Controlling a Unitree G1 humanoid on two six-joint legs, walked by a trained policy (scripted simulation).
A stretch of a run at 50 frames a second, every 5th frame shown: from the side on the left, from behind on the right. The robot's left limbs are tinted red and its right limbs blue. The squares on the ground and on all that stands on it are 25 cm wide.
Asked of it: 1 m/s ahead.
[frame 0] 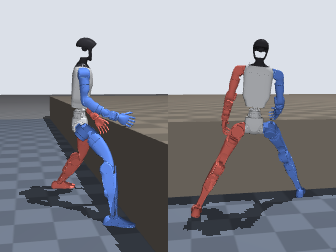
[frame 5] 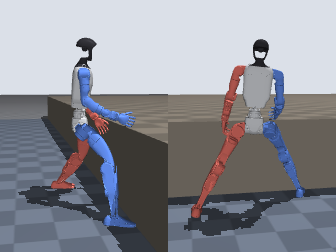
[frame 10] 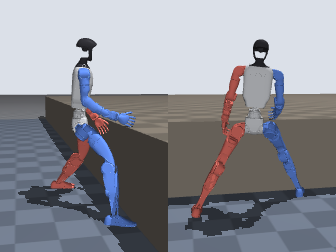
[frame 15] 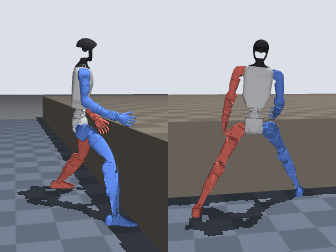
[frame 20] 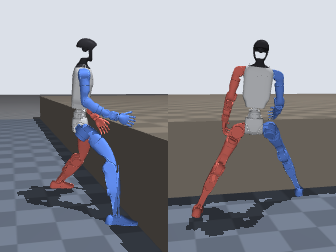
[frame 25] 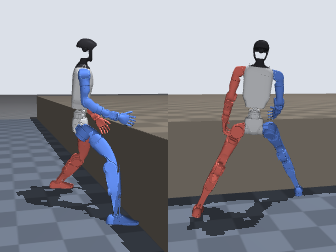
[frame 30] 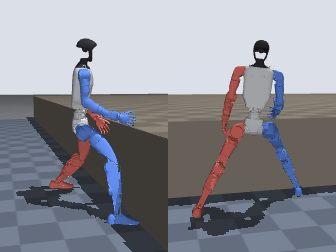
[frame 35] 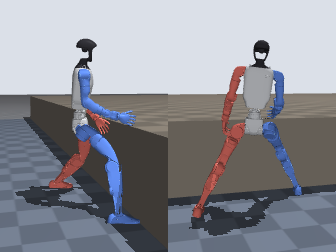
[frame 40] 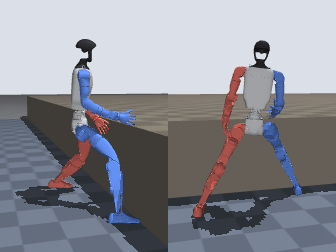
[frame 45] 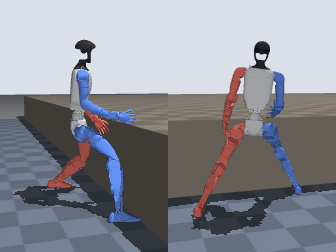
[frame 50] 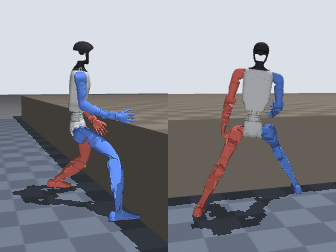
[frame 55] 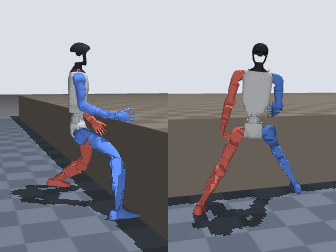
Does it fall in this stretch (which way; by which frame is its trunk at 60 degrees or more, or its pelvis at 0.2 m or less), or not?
no
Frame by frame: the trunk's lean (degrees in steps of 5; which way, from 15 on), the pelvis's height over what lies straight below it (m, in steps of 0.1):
0: 10, 0.7
5: 10, 0.7
10: 10, 0.7
15: 10, 0.7
20: 10, 0.7
25: 10, 0.7
30: 10, 0.7
35: 10, 0.7
40: 10, 0.7
45: 10, 0.6
50: 10, 0.6
55: 5, 0.6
